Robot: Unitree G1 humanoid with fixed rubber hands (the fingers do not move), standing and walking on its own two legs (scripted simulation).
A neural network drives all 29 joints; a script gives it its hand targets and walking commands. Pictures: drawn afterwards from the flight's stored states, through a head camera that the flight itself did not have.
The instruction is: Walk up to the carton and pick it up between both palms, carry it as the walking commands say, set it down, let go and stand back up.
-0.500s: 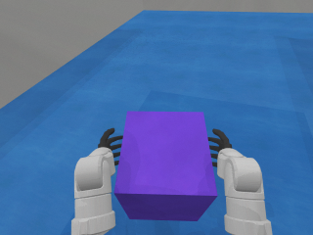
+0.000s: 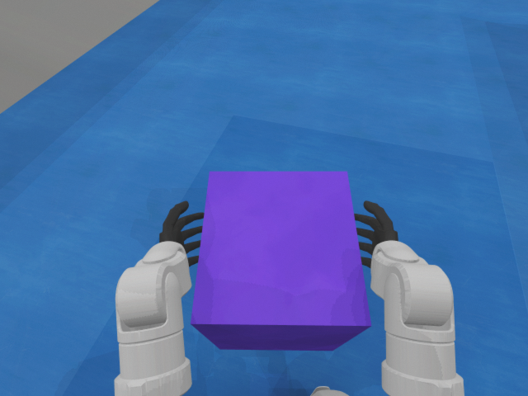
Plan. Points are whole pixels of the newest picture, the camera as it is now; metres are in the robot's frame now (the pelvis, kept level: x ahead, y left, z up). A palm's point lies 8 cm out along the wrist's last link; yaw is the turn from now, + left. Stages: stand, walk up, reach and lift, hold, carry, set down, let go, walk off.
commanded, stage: carry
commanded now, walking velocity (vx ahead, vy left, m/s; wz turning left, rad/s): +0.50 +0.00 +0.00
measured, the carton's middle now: (277, 269) +0.31 +0.00 +0.01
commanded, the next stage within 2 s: none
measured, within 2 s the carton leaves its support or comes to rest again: neither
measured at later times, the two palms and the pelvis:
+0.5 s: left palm (208, 113) +0.60 +0.12 +0.10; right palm (352, 115) +0.59 -0.16 +0.09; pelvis +0.31 -0.02 +0.01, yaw -1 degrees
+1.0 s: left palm (233, 33) +0.96 +0.09 +0.10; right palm (340, 35) +0.95 -0.20 +0.10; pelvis +0.66 -0.05 +0.01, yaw -1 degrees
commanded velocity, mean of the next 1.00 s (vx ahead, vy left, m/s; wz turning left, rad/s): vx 0.50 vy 0.00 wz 0.00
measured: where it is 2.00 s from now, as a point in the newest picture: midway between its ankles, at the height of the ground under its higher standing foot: (284, 174)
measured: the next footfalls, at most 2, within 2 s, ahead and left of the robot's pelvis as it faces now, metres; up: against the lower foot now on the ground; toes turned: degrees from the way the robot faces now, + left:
left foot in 0.34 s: +0.31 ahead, +0.13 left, +0.00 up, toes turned +3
right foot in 0.60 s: +0.45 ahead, -0.13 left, +0.00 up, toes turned -1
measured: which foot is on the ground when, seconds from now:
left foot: down 0.00-0.04, up 0.06-0.32, down 0.34-0.62, up 0.64-0.90, down 0.92-1.00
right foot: down 0.00-0.36, up 0.38-0.58, down 0.60-0.94, up 0.96-1.00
